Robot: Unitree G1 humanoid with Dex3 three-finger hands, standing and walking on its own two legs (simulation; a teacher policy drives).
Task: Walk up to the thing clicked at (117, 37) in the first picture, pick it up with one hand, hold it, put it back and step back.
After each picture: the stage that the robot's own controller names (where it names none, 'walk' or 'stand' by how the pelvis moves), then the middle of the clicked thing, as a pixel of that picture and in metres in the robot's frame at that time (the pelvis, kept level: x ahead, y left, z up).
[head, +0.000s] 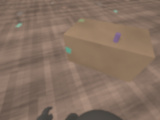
stand; (116, 37) +1.04 -0.30 -0.10
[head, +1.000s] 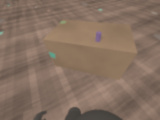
walk; (98, 36) +0.98 -0.01 -0.07
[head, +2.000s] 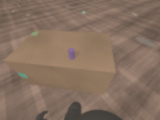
walk; (71, 53) +0.64 +0.26 -0.09
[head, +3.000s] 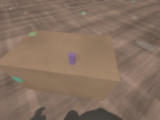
stand; (72, 58) +0.57 +0.19 -0.07
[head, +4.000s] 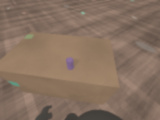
stand; (70, 63) +0.51 +0.21 -0.09
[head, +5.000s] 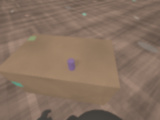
stand; (71, 64) +0.51 +0.21 -0.10
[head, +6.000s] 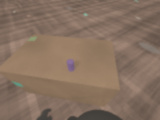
stand; (70, 65) +0.50 +0.21 -0.10
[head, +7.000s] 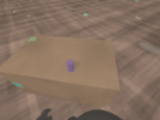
stand; (70, 66) +0.50 +0.21 -0.10
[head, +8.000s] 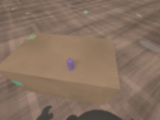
rise first; (70, 64) +0.50 +0.21 -0.10
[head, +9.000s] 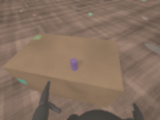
rise first; (74, 64) +0.51 +0.20 -0.10
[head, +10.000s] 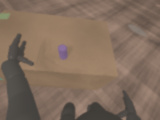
go down; (63, 52) +0.52 +0.19 -0.05
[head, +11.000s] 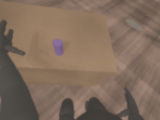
go down; (58, 47) +0.53 +0.20 -0.02
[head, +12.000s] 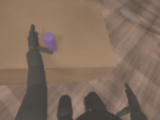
close in; (50, 43) +0.53 +0.21 +0.02
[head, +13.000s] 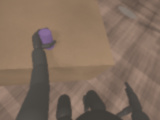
close; (47, 39) +0.55 +0.20 +0.03
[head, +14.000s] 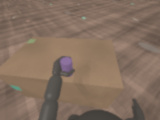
lift; (67, 67) +0.32 +0.16 +0.14
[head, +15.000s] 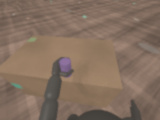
hold; (66, 68) +0.33 +0.18 +0.12
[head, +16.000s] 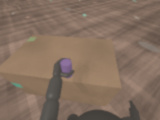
hold; (67, 68) +0.33 +0.17 +0.10
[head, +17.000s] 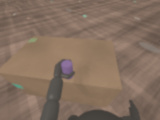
hold; (67, 70) +0.33 +0.17 +0.10
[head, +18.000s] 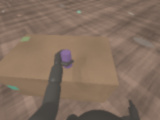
crouch; (66, 59) +0.41 +0.17 +0.10
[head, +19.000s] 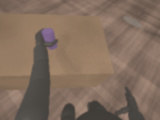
lower; (50, 39) +0.54 +0.21 +0.09
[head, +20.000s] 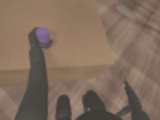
lower; (44, 39) +0.55 +0.21 +0.03
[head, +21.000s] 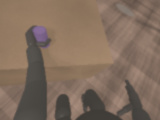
lower; (42, 37) +0.55 +0.22 +0.03
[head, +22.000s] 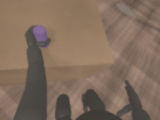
lower; (42, 37) +0.55 +0.22 +0.03
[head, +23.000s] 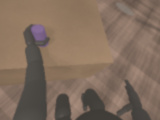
lower; (40, 36) +0.56 +0.22 +0.03
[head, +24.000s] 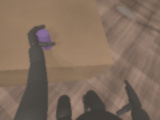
open; (45, 40) +0.55 +0.21 +0.02
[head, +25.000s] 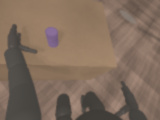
sink last; (52, 38) +0.54 +0.20 +0.01
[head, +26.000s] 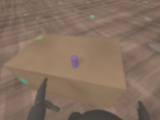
sink last; (74, 61) +0.53 +0.21 -0.05
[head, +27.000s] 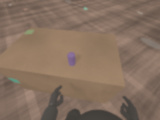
stand; (71, 59) +0.52 +0.19 -0.04
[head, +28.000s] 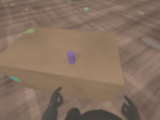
stand; (71, 57) +0.53 +0.20 -0.04
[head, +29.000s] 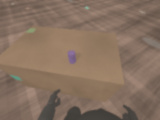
stand; (72, 57) +0.53 +0.20 -0.04
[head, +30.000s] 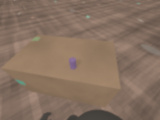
stand; (72, 63) +0.54 +0.21 -0.10
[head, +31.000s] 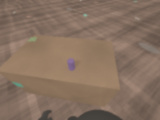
stand; (71, 64) +0.52 +0.21 -0.10
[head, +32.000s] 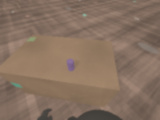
stand; (70, 65) +0.51 +0.21 -0.10
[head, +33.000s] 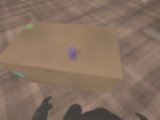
walk; (72, 53) +0.55 +0.20 -0.09
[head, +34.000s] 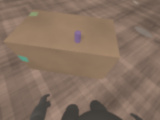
walk; (77, 37) +0.78 +0.17 -0.08
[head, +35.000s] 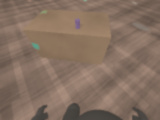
stand; (77, 24) +1.12 +0.28 -0.07
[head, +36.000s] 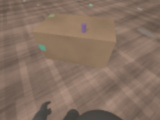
stand; (83, 28) +1.14 +0.17 -0.08
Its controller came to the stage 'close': yes
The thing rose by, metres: 0.20
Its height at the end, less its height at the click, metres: +0.00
